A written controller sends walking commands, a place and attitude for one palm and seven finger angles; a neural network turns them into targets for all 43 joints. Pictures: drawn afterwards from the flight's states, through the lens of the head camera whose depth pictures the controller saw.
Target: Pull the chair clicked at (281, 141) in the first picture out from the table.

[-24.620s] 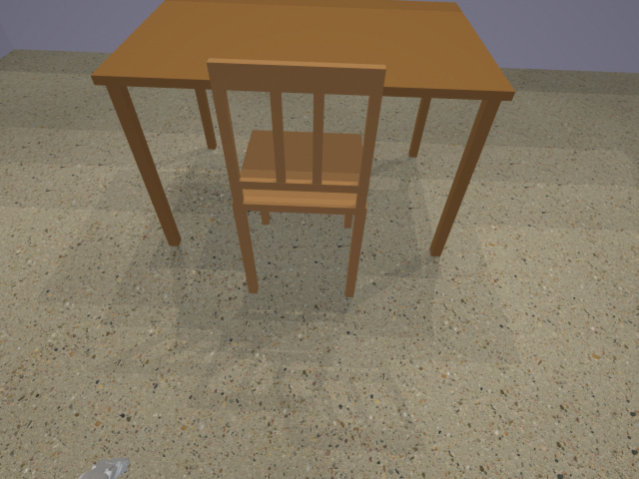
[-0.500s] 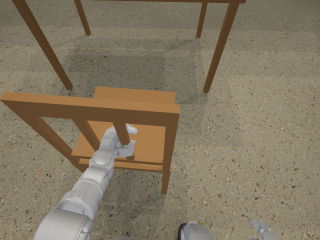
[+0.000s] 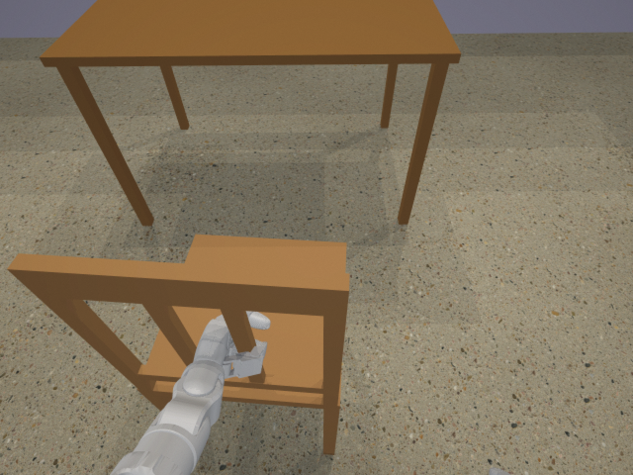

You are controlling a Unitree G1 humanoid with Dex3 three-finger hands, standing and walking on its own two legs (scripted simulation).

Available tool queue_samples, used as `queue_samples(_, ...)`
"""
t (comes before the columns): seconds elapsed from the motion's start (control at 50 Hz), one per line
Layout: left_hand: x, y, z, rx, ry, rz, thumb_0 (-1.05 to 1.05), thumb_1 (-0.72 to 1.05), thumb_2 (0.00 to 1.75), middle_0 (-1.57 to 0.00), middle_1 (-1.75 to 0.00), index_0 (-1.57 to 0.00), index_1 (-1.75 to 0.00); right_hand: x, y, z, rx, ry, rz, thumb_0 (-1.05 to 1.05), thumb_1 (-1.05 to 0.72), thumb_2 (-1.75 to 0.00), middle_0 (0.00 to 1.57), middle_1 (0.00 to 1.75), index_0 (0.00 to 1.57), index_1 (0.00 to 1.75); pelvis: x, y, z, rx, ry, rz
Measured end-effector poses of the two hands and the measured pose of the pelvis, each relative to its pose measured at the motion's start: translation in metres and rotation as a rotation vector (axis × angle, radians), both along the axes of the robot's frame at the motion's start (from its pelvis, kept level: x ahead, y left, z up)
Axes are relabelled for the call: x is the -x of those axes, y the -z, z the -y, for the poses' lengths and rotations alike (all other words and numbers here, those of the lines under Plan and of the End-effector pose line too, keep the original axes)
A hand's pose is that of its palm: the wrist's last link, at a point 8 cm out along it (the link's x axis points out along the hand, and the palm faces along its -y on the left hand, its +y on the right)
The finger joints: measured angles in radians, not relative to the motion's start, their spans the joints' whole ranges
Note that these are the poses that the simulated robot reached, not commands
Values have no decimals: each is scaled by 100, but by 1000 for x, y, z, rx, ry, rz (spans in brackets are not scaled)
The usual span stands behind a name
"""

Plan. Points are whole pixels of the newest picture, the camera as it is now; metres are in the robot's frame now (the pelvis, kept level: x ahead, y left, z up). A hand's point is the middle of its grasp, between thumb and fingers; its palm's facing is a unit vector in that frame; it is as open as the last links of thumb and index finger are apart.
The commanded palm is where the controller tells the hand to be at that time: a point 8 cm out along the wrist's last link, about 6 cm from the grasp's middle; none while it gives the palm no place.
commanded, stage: stop walking, hand still on the chair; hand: left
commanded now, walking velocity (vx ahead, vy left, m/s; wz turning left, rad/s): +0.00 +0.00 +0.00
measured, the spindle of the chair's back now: (181, 342) +0.32 +0.22 -0.08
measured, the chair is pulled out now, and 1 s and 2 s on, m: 0.64 0.65 0.65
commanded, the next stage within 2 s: open the thumb and straighten the fingers in 0.56 s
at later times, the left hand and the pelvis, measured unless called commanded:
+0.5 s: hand (254, 357) +0.29 +0.10 -0.06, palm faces -0.12 -0.98 -0.16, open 5.8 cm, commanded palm +0.28 +0.15 -0.05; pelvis +0.04 +0.01 +0.00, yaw +0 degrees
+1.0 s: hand (242, 345) +0.30 +0.12 -0.05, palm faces -0.11 -0.98 -0.15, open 10.8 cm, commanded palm +0.29 +0.17 -0.03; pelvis +0.03 +0.00 -0.02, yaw +2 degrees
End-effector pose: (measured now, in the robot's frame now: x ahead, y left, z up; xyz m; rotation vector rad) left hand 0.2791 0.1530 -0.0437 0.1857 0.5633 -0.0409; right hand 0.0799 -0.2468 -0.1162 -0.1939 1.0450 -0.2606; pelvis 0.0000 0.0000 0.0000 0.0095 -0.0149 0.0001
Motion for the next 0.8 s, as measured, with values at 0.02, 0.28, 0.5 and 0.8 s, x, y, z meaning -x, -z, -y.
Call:
queue_samples(0.02,1,0,0,-1,4,-2,10,62,77,-30,-127,-49,-145,-4,-2,-1,1,0,12,1,-90,-90,20,30,20,30,-2,-1,-1,3,3,-3)
queue_samples(0.28,0,0,-1,-1,40,1,9,61,79,-29,-130,-49,-145,-70,-11,-25,-27,-50,115,1,-90,-90,20,30,20,30,-33,-4,-12,-4,8,-10)
queue_samples(0.5,0,0,-1,3,26,-1,9,61,80,-29,-130,-49,-145,-100,-16,-28,-37,-87,144,1,-90,-90,20,30,20,30,-42,-4,-7,-5,-4,-11)
queue_samples(0.8,-3,-2,-5,45,14,24,8,54,75,-33,-134,-49,-145,-80,-18,0,-28,-52,128,1,-90,-90,20,30,20,30,-36,3,2,-5,-21,-70)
